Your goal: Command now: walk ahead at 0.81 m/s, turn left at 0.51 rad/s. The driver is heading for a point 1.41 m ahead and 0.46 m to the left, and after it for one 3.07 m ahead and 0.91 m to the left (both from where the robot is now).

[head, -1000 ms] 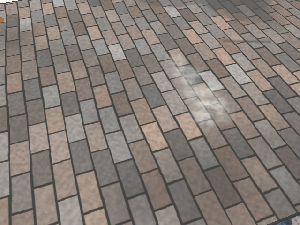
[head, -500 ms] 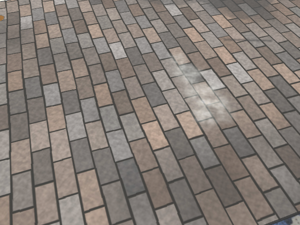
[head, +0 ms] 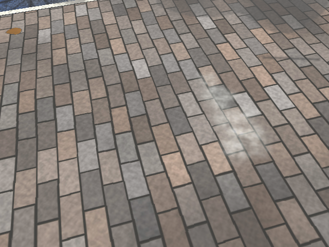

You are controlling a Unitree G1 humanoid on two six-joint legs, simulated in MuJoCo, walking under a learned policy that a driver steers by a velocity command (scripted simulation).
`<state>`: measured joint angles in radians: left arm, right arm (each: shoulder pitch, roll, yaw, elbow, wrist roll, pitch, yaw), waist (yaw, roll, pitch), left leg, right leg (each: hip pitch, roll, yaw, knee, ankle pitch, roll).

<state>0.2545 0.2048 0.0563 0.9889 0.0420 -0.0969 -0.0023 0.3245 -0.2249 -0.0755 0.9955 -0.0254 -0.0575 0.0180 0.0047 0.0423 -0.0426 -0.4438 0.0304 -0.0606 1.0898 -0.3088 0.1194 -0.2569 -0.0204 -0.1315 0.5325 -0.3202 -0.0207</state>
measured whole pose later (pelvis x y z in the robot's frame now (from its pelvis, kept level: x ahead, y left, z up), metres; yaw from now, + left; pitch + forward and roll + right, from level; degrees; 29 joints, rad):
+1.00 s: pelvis +0.77 +0.24 +0.00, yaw +39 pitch +1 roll -2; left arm 0.42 0.30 0.07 0.86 0.03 -0.08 -0.01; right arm 0.15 -0.30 -0.03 0.73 -0.06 -0.07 0.03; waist 0.04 0.03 0.01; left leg -0.53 -0.01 -0.05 1.22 -0.31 0.08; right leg -0.23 0.08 -0.01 0.44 -0.24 -0.05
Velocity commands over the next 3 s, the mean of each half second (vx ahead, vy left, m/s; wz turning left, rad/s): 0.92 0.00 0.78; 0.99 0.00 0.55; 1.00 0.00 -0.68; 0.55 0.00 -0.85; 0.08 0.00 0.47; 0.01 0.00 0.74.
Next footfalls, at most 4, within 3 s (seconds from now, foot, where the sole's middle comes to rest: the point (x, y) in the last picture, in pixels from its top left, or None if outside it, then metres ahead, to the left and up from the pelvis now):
0.38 left None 0.40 0.09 -0.77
0.82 right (138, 174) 0.86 0.19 -0.77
1.22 left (58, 153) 1.00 0.60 -0.77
1.66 right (82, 91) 1.47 0.57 -0.77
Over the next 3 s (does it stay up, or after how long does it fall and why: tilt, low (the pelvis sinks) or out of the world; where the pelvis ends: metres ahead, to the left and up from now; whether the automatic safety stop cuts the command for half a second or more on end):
stays up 1.60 0.67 0.00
